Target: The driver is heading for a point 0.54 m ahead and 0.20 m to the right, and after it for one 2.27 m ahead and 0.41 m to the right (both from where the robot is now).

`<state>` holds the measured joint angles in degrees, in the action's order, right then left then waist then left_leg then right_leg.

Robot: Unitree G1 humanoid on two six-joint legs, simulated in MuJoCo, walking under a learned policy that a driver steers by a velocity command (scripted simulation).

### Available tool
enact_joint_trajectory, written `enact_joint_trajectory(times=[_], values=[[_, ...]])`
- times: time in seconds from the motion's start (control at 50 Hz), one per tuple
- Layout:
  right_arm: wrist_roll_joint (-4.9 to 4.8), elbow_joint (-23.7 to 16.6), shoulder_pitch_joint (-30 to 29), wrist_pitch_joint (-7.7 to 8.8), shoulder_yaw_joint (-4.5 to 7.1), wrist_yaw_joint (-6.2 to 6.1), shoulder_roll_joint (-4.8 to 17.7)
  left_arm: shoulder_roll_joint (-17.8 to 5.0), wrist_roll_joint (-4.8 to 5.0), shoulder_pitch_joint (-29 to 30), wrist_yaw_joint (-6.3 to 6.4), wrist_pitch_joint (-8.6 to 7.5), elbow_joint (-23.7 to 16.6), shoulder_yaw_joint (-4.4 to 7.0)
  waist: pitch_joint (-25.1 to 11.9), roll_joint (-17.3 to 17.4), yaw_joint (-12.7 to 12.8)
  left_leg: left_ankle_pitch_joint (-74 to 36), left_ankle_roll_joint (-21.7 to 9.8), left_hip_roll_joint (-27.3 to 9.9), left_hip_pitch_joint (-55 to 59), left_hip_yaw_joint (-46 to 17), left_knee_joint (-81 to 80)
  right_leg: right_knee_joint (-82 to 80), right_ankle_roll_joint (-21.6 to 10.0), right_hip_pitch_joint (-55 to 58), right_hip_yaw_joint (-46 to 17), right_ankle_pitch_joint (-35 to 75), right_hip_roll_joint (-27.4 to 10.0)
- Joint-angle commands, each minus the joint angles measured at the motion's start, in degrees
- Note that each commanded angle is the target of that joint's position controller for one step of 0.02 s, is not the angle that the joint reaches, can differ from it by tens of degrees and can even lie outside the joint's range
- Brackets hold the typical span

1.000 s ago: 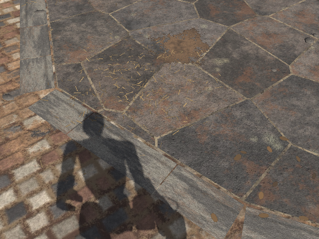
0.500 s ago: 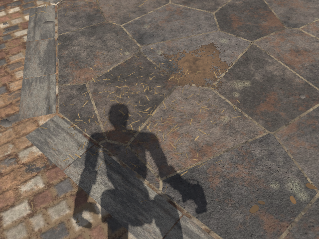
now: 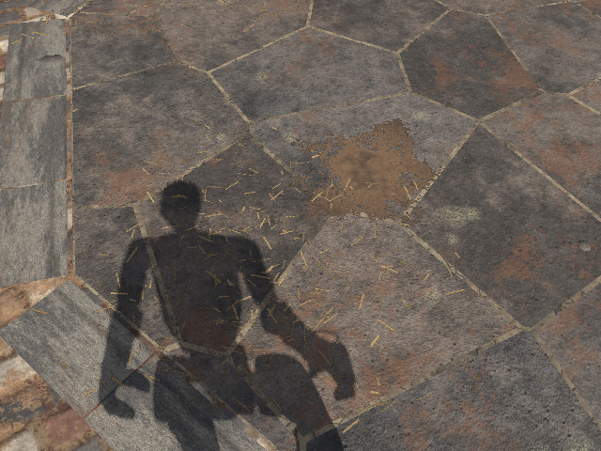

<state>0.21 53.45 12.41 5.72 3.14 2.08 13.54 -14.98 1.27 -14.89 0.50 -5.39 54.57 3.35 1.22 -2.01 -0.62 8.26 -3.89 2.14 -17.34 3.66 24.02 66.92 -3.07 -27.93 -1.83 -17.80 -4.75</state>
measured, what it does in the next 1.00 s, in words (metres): walks ahead, turning right: right foot, then left foot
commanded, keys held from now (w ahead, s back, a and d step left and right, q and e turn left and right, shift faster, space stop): w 0.08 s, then w+e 0.92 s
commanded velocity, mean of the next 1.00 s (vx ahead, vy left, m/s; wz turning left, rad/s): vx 0.50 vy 0.00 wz -0.41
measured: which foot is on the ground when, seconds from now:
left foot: down 0.00-0.44, up 0.46-0.90, down 0.92-1.00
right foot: up 0.00-0.40, down 0.42-0.94, up 0.96-1.00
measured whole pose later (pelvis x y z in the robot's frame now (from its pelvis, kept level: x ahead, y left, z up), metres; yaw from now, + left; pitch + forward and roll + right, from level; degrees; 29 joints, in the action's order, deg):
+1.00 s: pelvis +0.57 -0.10 -0.01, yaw -27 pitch +3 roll +1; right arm 0.3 43.3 3.8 7.5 3.2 0.6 14.6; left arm -16.1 1.8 -20.7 1.0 -2.4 45.7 4.1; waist 0.2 -1.8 2.5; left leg 8.5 -1.2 1.8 -24.0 0.3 29.6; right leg 60.1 -2.4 -17.3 -8.9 -27.6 4.4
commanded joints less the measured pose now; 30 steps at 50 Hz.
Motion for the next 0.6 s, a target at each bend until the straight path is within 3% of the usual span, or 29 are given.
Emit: enact_joint_trajectory(times=[0.02, 0.08, 0.18, 0.3, 0.34, 0.36, 0.38, 0.4, 0.42, 0.44, 0.46, 0.48, 0.5, 0.52, 0.54, 0.56, 0.6], values=[[0.22, -1.6, 0.7, 1.07, 0.95, -0.25, 5.7, -2.4, -0.29, -3.9, 0.49, 0.82, -2.1, 1.14, -2.7, 7.0, 1.9, -6.4, -9.2, -14.3, 5.7, -14.4, -15.7, -2.4, 0.3, -6.1, -1.6, 5.2, -4.2], [0.08, -0.3, 4.0, 0.89, 1.32, -1.44, 7.6, -3.0, -0.92, 2.7, 0.66, 1.11, -4.4, 1.50, -0.4, 5.0, 0.8, -9.8, -9.5, -14.7, 8.0, -12.7, -17.2, -10.7, 2.0, -12.6, -1.5, 12.5, -4.6], [0.11, 0.9, 6.7, 0.54, 1.26, -2.58, 8.1, -1.5, -0.23, 9.9, -0.57, 0.89, -6.3, 0.94, 1.2, 5.5, -1.5, -9.8, -6.7, -13.8, 11.7, -5.4, -18.5, -24.4, 1.7, -13.0, -0.3, 24.5, -2.7], [-0.16, 3.2, 10.4, -0.60, 1.60, -2.96, 8.4, -0.9, 0.14, 17.9, -2.65, 0.82, -10.4, 0.10, 4.5, 4.4, -4.1, -14.1, -5.6, -17.4, 22.8, -0.3, -15.6, -31.8, -0.4, -16.4, 1.0, 20.6, -0.5], [-0.44, 3.0, 9.3, -1.29, 1.93, -3.24, 9.2, -1.3, 0.10, 18.2, -3.53, 0.71, -11.7, 0.14, 4.2, 5.1, -3.2, -21.9, -4.7, -18.4, 25.0, 1.2, -11.9, -32.8, -1.8, -14.6, 3.1, 15.6, 0.6], [-0.54, 2.5, 8.1, -1.58, 2.16, -3.43, 10.1, -2.1, 0.03, 17.0, -3.85, 0.71, -12.0, 0.48, 2.9, 6.0, -2.0, -31.5, -4.0, -18.3, 25.2, 2.4, -8.6, -32.9, -2.7, -10.9, 5.0, 12.8, 2.1], [-0.62, 1.9, 7.2, -1.93, 2.44, -3.69, 11.1, -3.3, -0.09, 14.3, -4.01, 0.81, -11.9, 1.13, 0.4, 7.3, -0.3, -42.5, -3.3, -18.1, 25.2, 3.5, -3.6, -32.4, -3.7, -5.7, 7.1, 10.1, 4.3], [-0.62, 1.3, 6.0, -2.46, 2.54, -3.95, 11.5, -5.2, -0.09, 7.6, -4.03, 0.91, -10.6, 2.32, -3.5, 7.5, 3.5, -50.0, -2.1, -16.9, 23.6, 5.2, 5.6, -33.7, -5.1, 3.5, 8.8, 10.1, 6.9], [-0.56, 0.5, 5.6, -2.61, 2.24, -4.17, 11.1, -8.8, -0.02, -1.8, -3.52, 1.09, -8.2, 4.23, -8.6, 5.8, 7.8, -46.4, -0.1, -14.3, 16.5, 6.4, 18.8, -36.1, -7.3, 18.1, 6.4, 12.5, 7.8], [0.52, -1.7, 8.1, -1.62, 1.00, -3.83, 7.7, -15.3, -0.21, -10.0, -2.35, 1.55, -7.2, 6.16, -15.9, -4.7, 8.5, -22.8, 3.2, -8.7, -4.5, 7.2, 40.8, -36.8, -14.4, 39.5, -15.8, 10.9, -5.6], [0.64, -2.7, 9.7, 0.81, -0.76, -2.66, 3.0, -15.2, 0.23, -8.8, -2.40, 1.25, -8.0, 5.39, -21.9, -11.9, 5.0, 22.6, 4.8, 2.1, -21.8, -2.8, 56.0, -48.0, -22.1, 51.2, -44.8, 5.1, -15.6], [-1.51, -4.2, 4.1, 3.00, 0.54, -1.71, 7.8, -11.1, -0.37, -8.8, -2.31, 1.11, -8.0, 4.15, -19.4, -7.7, 7.2, 20.9, 2.8, -1.9, -27.9, -10.3, 58.7, -49.8, -18.8, 49.8, -40.5, 3.6, -13.7], [-2.70, -5.6, 0.0, 3.91, 0.63, -1.48, 8.7, -8.4, -0.54, -5.6, -2.13, 0.91, -8.7, 3.46, -12.8, -4.4, 6.5, 16.3, 1.5, -4.6, -29.2, -9.2, 56.1, -49.7, -16.4, 42.3, -31.3, 7.1, -11.5], [-1.83, -5.7, -1.4, 4.03, 0.81, -1.85, 8.3, -6.9, -0.66, -1.3, -2.32, 0.74, -9.8, 2.90, -7.9, 1.7, 3.8, 12.5, 1.4, -6.9, -26.5, -8.6, 50.4, -50.9, -14.8, 32.5, -24.9, 12.6, -9.0], [-0.72, -5.5, -1.2, 3.35, 1.56, -2.34, 8.9, -5.2, -0.97, 1.6, -2.26, 0.59, -10.8, 2.33, -6.0, 2.2, 1.6, 10.5, 1.8, -8.7, -22.1, -8.6, 45.5, -52.1, -13.8, 25.7, -20.7, 16.9, -7.3], [-0.33, -5.8, -0.4, 2.39, 1.77, -2.43, 8.6, -4.8, -1.20, 2.9, -2.13, 0.62, -11.6, 2.08, -5.1, 1.4, 0.0, 9.7, 2.4, -9.3, -18.8, -8.7, 43.1, -53.5, -13.7, 21.2, -19.3, 18.5, -6.0], [0.33, -6.5, -0.1, 1.02, 1.80, -2.75, 7.0, -6.5, -0.81, 2.4, -1.54, 0.49, -11.8, 2.43, -3.9, 0.5, -1.0, 7.8, 4.3, -9.1, -17.1, -7.6, 37.9, -55.1, -14.2, 16.3, -16.6, 21.3, -4.7]])
Velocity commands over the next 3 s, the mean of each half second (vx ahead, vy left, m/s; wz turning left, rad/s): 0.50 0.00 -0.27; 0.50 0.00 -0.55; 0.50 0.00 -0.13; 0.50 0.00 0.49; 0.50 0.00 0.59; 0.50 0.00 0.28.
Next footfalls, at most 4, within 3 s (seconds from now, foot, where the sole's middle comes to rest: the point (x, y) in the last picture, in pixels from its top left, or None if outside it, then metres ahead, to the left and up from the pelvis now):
0.42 right None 0.39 -0.16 -0.78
0.92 left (320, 350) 0.72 -0.05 -0.78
1.42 right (464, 323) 0.80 -0.42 -0.78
1.92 left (388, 216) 1.16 -0.27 -0.78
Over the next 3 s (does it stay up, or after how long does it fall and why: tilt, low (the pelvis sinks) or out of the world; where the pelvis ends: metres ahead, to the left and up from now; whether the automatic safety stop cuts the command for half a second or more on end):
stays up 1.55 -0.30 -0.02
